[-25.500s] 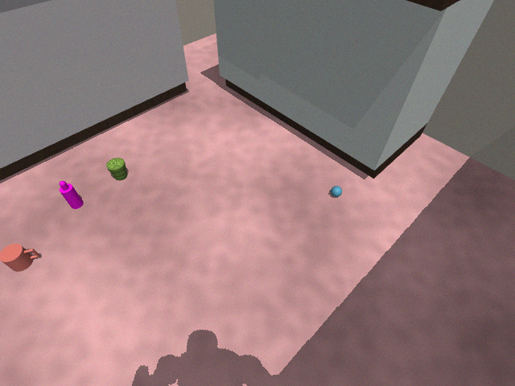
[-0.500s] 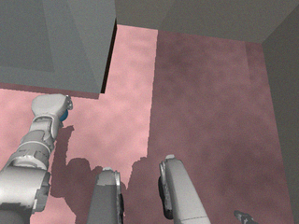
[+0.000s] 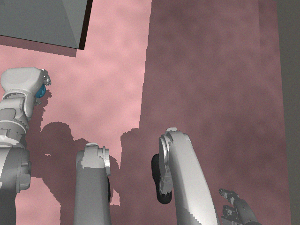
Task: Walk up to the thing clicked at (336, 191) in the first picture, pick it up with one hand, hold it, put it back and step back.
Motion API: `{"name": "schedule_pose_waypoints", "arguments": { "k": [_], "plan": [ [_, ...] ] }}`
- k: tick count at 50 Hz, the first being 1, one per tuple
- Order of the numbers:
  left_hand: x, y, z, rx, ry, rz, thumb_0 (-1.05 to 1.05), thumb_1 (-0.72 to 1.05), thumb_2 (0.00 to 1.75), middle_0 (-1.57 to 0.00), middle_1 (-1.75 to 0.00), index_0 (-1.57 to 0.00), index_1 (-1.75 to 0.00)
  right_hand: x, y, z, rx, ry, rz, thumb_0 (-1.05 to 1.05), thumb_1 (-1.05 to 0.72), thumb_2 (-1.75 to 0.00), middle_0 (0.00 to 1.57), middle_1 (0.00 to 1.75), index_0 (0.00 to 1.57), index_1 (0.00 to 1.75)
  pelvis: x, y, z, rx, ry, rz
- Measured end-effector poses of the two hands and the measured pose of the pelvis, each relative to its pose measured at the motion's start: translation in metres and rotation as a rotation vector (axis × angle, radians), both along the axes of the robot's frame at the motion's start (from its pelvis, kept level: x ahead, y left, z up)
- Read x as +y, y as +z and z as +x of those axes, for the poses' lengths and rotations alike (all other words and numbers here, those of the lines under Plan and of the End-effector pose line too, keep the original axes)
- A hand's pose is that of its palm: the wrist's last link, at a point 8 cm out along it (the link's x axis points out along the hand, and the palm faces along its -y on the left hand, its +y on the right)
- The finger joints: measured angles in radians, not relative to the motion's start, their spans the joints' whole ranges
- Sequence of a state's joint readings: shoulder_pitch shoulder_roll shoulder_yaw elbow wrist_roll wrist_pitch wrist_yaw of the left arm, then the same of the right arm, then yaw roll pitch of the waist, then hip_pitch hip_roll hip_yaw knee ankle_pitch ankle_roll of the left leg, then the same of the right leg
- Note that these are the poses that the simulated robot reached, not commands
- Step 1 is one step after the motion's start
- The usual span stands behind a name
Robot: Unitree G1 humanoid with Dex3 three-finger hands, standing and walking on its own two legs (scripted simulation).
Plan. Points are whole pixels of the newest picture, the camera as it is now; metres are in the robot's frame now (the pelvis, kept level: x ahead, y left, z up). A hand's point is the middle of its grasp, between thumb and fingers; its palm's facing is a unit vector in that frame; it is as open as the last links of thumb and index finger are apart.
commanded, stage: crouch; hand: left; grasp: from above
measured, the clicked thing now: (34, 89) +0.49 +0.26 -0.18
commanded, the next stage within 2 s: lower in 0.74 s
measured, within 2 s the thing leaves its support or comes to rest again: neither
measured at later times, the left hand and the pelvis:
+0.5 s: hand (39, 95) +0.48 +0.26 -0.23, palm faces -0.48 -0.03 -0.88, open 7.3 cm; pelvis -0.01 +0.00 -0.06, yaw -2 degrees
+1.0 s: hand (42, 96) +0.49 +0.27 -0.27, palm faces -0.49 -0.04 -0.87, open 7.3 cm; pelvis -0.01 +0.00 -0.09, yaw -4 degrees
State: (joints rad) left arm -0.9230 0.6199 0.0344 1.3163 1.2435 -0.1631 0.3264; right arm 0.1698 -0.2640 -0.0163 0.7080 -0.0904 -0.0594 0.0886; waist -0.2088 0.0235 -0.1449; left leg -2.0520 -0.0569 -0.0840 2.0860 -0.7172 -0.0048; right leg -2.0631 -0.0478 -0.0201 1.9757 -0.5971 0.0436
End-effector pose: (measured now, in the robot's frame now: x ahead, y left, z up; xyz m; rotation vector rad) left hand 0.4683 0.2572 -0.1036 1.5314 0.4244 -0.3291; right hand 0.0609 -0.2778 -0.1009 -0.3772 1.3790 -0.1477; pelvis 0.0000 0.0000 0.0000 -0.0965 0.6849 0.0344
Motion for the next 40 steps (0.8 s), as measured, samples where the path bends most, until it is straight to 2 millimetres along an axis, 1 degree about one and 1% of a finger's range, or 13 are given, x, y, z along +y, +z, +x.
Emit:
{"name": "schedule_pose_waypoints", "arguments": {
  "k": [6, 12, 20, 26, 32, 40],
  "plan": [
    [-0.001, -0.020, 0.006, 0.003, 0.010, -0.004, 0.03, 0.40, 0.22, -0.79, -0.57, -0.88, -0.43, -0.006, -0.014, -0.004, 0.016, 0.012, -0.004, 0.01, -0.91, -0.89, 0.20, 0.30, 0.21, 0.30, -0.002, -0.017, -0.002, -0.008, -0.002, -0.001],
    [-0.002, -0.036, 0.014, 0.006, 0.015, -0.008, 0.02, 0.38, 0.24, -0.80, -0.56, -0.88, -0.44, -0.008, -0.026, -0.020, 0.042, -0.001, -0.007, 0.00, -0.91, -0.89, 0.20, 0.30, 0.21, 0.30, -0.003, -0.034, -0.005, -0.021, -0.008, -0.003],
    [0.003, -0.057, 0.018, 0.016, 0.013, -0.008, 0.02, 0.37, 0.26, -0.80, -0.56, -0.88, -0.45, -0.002, -0.041, -0.045, 0.093, -0.021, 0.001, 0.01, -0.91, -0.90, 0.20, 0.30, 0.20, 0.30, -0.001, -0.055, -0.010, -0.034, -0.012, -0.015],
    [0.007, -0.071, 0.018, 0.023, 0.007, -0.008, 0.02, 0.37, 0.26, -0.81, -0.55, -0.88, -0.44, 0.005, -0.050, -0.059, 0.128, -0.022, 0.013, 0.01, -0.91, -0.89, 0.20, 0.30, 0.21, 0.30, 0.001, -0.066, -0.012, -0.041, -0.015, -0.024],
    [0.009, -0.083, 0.021, 0.016, 0.006, -0.017, 0.02, 0.37, 0.25, -0.81, -0.54, -0.89, -0.44, 0.009, -0.054, -0.065, 0.141, -0.016, 0.008, 0.00, -0.91, -0.89, 0.20, 0.30, 0.21, 0.30, 0.002, -0.075, -0.013, -0.049, -0.017, -0.035],
    [0.010, -0.094, 0.027, 0.005, -0.001, -0.013, 0.01, 0.36, 0.25, -0.83, -0.53, -0.90, -0.43, 0.010, -0.056, -0.066, 0.145, -0.006, -0.002, 0.00, -0.91, -0.89, 0.20, 0.30, 0.21, 0.30, 0.004, -0.083, -0.013, -0.050, -0.019, -0.048]
  ]
}}
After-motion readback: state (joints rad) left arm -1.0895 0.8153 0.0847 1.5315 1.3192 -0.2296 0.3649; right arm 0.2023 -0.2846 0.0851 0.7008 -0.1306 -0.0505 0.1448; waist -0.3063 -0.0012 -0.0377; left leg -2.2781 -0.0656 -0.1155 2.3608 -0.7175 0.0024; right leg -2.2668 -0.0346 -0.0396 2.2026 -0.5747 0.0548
